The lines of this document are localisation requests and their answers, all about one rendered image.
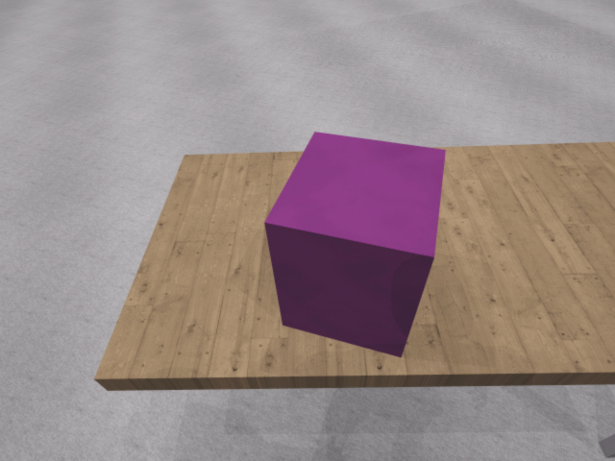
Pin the carton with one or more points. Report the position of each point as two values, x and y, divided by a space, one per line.
352 239

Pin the table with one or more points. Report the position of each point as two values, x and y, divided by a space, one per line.
521 290

